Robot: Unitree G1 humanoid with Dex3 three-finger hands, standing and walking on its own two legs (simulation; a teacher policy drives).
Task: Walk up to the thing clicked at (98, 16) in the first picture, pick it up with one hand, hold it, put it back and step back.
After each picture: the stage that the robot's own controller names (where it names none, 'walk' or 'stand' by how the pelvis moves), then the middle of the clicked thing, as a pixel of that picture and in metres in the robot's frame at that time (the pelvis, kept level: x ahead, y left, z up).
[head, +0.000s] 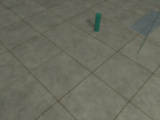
stand; (97, 22) +1.74 -0.24 -0.65
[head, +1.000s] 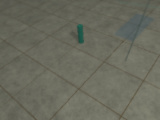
walk; (80, 34) +1.61 +0.10 -0.63
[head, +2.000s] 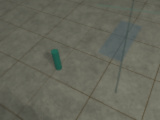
walk; (56, 60) +1.04 +0.30 -0.64
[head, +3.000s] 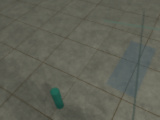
walk; (57, 98) +0.63 +0.25 -0.65
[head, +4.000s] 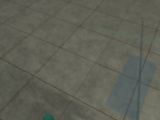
stand; out of the picture +0.40 +0.21 -0.63
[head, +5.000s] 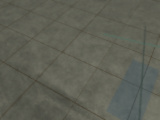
walk; out of the picture +0.38 +0.21 -0.66
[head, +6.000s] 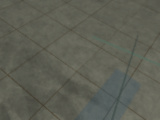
walk; out of the picture +0.32 +0.41 -0.63
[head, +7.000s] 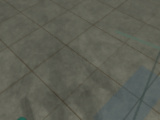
stand; out of the picture +0.35 +0.41 -0.62
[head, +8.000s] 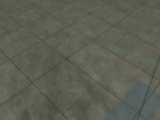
stand; out of the picture +0.34 +0.38 -0.65
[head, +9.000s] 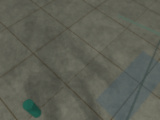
stand; (33, 109) +0.40 +0.33 -0.63
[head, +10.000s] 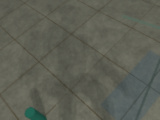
walk; (36, 116) +0.37 +0.41 -0.63
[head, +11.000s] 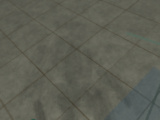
walk; out of the picture +0.36 +0.42 -0.64
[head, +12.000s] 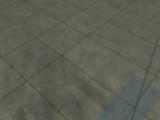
stand; out of the picture +0.34 +0.38 -0.64
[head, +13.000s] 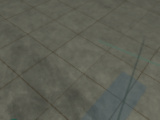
stand; out of the picture +0.40 +0.37 -0.65
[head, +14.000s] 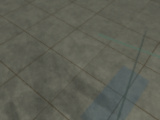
walk; out of the picture +0.37 +0.42 -0.62
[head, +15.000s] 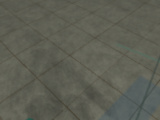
stand; out of the picture +0.42 +0.35 -0.65
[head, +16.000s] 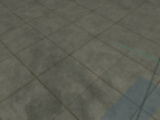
stand; out of the picture +0.40 +0.35 -0.66
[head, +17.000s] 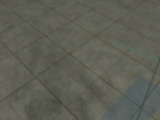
stand; out of the picture +0.38 +0.35 -0.66
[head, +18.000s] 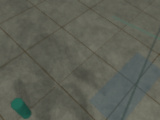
go down; (22, 109) +0.41 +0.35 -0.57
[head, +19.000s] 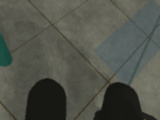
go down; out of the picture +0.45 +0.36 -0.24
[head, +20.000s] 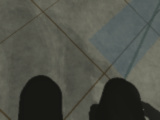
close in; out of the picture +0.44 +0.37 -0.22
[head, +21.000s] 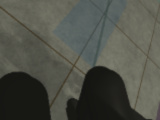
close in; out of the picture +0.42 +0.39 -0.16
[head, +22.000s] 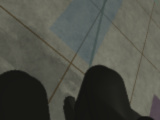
close; out of the picture +0.41 +0.39 -0.16
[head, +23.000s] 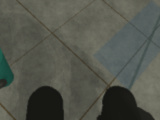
lift; out of the picture +0.35 +0.28 -0.03
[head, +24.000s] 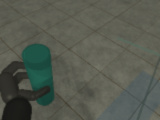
hold; (41, 79) +0.34 +0.14 +0.07
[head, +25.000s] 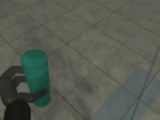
hold; (38, 82) +0.35 +0.15 +0.03
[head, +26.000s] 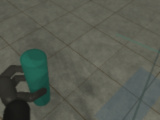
hold; (38, 81) +0.35 +0.15 +0.03
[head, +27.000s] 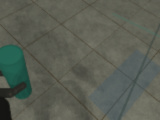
crouch; (17, 76) +0.37 +0.21 -0.02
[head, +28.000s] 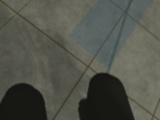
lower; out of the picture +0.49 +0.33 -0.04
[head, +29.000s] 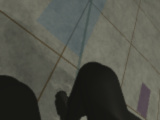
lower; out of the picture +0.44 +0.39 -0.15
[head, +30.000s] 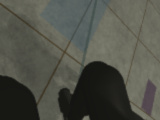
lower; out of the picture +0.44 +0.38 -0.16
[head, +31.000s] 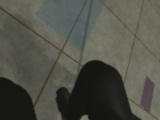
lower; out of the picture +0.44 +0.38 -0.17
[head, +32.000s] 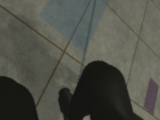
lower; out of the picture +0.43 +0.37 -0.17
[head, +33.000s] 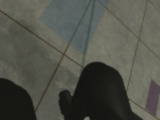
open; out of the picture +0.47 +0.38 -0.17
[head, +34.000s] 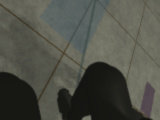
withdraw; out of the picture +0.58 +0.39 -0.26
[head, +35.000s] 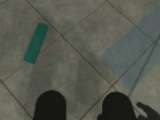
walk; (36, 42) +0.64 +0.27 -0.43
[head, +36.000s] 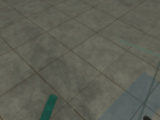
stand; (48, 110) +0.57 +0.25 -0.68
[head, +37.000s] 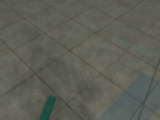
stand; (47, 111) +0.57 +0.25 -0.68
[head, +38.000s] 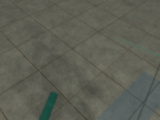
stand; (48, 107) +0.58 +0.26 -0.70
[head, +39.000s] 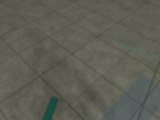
stand; (49, 112) +0.59 +0.27 -0.74
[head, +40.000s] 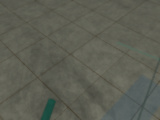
stand; (47, 114) +0.56 +0.28 -0.75
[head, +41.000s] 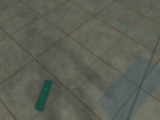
walk; (43, 94) +0.59 +0.30 -0.73
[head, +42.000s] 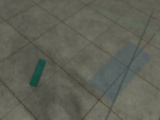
walk; (38, 72) +0.79 +0.32 -0.73
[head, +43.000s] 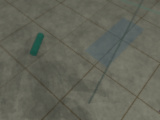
walk; (37, 44) +1.08 +0.45 -0.72
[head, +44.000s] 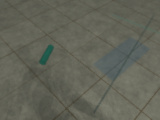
stand; (46, 54) +1.19 +0.36 -0.73
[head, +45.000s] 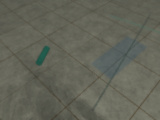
stand; (43, 55) +1.23 +0.42 -0.75
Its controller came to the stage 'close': yes
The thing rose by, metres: 0.67
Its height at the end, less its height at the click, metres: -0.09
